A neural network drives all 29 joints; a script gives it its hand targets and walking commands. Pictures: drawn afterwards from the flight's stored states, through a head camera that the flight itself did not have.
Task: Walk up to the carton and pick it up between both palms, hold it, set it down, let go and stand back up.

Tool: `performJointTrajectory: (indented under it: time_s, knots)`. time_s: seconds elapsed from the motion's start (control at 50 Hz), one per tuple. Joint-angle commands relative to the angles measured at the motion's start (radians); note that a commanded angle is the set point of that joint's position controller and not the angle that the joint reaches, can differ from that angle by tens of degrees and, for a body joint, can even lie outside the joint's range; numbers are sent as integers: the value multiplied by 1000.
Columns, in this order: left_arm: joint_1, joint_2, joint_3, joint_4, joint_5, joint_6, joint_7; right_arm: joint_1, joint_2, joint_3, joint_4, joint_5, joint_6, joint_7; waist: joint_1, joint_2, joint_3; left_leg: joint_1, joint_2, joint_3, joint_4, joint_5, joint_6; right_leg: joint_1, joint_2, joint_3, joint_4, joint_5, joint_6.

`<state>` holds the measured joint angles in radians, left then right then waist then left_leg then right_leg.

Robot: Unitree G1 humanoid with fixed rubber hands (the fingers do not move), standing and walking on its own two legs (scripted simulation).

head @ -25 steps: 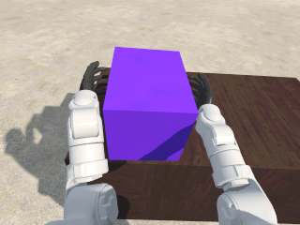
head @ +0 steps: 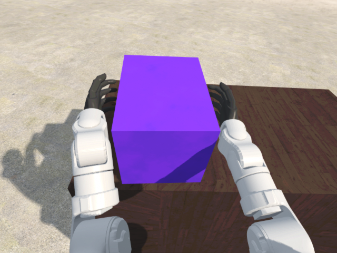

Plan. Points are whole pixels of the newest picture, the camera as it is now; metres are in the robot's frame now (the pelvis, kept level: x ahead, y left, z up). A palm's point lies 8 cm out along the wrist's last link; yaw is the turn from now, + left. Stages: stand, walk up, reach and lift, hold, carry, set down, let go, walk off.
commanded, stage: hold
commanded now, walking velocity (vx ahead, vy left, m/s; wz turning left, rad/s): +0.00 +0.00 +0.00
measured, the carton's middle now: (161, 117) +0.41 +0.02 +0.13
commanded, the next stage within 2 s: none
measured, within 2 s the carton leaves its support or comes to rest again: neither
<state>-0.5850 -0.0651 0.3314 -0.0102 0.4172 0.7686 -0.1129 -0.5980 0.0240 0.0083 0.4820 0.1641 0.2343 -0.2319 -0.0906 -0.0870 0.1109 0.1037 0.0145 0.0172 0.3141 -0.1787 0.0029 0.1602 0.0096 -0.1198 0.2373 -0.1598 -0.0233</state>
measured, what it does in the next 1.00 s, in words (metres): stands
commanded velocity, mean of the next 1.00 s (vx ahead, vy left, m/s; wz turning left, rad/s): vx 0.00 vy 0.00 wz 0.00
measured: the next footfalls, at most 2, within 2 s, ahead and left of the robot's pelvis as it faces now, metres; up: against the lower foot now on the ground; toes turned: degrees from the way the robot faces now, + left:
none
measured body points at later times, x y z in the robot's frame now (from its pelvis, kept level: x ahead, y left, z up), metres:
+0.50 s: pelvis -0.01 +0.00 +0.00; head -0.05 +0.03 +0.45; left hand +0.37 +0.15 +0.21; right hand +0.36 -0.14 +0.18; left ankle +0.02 +0.11 -0.75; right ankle +0.00 -0.10 -0.75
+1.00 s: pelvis -0.01 +0.01 +0.00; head -0.05 +0.04 +0.45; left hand +0.36 +0.16 +0.20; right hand +0.35 -0.14 +0.17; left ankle +0.02 +0.11 -0.75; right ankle +0.00 -0.10 -0.75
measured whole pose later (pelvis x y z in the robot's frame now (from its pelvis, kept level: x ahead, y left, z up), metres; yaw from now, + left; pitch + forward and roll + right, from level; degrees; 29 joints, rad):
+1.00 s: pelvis -0.01 +0.01 +0.00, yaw -1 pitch -12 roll -1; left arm -0.63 -0.07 0.32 0.01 0.42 0.76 -0.10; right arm -0.60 0.03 -0.04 0.47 0.13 0.21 -0.22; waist -0.08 -0.07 0.13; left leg 0.06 0.01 0.04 0.31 -0.15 0.01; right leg 0.10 0.00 -0.11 0.25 -0.14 -0.02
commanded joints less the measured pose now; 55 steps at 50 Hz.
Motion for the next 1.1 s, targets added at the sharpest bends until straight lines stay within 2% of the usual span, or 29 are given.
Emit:
performJointTrajectory:
  time_s: [0.0, 0.12, 0.2, 0.28, 0.42, 0.52, 0.62, 0.74, 0.92, 1.0, 1.08]
  knots:
    - [-421, -430, -445, -22, -133, -24, -127, -612, 430, 314, -299, 40, -43, 86, -42, 120, -232, -13, -29, 43, -25, 252, -29, 13, 20, -12, -4, 214, 58]
    - [-452, -440, -464, -19, -150, -44, -94, -660, 411, 300, -321, 15, -73, 114, -14, 132, -309, 13, -14, 38, -27, 216, -22, -46, 34, -26, -4, 91, 36]
    - [-460, -437, -433, 12, -139, -46, -74, -692, 403, 297, -306, 0, -91, 130, 17, 109, -342, 26, -7, 39, -33, 196, -2, -62, 37, -23, -7, 55, 28]
    - [-458, -425, -386, 50, -118, -32, -73, -692, 404, 279, -262, -11, -90, 133, 31, 82, -321, 2, -12, 49, -51, 150, 19, -45, 28, -10, -14, 41, 33]
    - [-457, -423, -351, 78, -100, -19, -102, -681, 427, 267, -230, -5, -74, 117, 11, 62, -275, -20, -31, 61, -58, 132, 28, 3, 14, 3, -18, 122, 55]
    - [-449, -426, -376, 51, -112, -26, -118, -666, 440, 291, -251, 13, -68, 97, -13, 72, -282, -12, -40, 56, -37, 182, 12, 37, 10, 1, -5, 234, 70]
    - [-434, -425, -411, 7, -127, -35, -119, -650, 443, 327, -285, 33, -68, 85, -20, 95, -304, 5, -39, 45, -12, 257, -9, 47, 13, -4, 7, 293, 71]
    - [-426, -427, -430, -8, -132, -38, -107, -647, 430, 336, -304, 34, -72, 93, -7, 106, -299, 12, -28, 40, -12, 272, -14, 13, 23, -12, 3, 224, 57]
    - [-449, -435, -412, 31, -121, -30, -93, -661, 403, 274, -270, -3, -80, 123, -1, 101, -267, -11, -11, 48, -54, 160, 2, -44, 29, -18, -13, 47, 36]
    - [-458, -435, -401, 44, -118, -27, -91, -667, 399, 253, -255, -14, -84, 129, -4, 99, -272, -15, -11, 51, -60, 135, 7, -41, 27, -17, -14, 35, 36]
    - [-459, -437, -403, 47, -123, -31, -89, -674, 409, 259, -257, -13, -88, 126, -6, 96, -299, -2, -18, 52, -46, 158, 7, -30, 25, -14, -12, 77, 41]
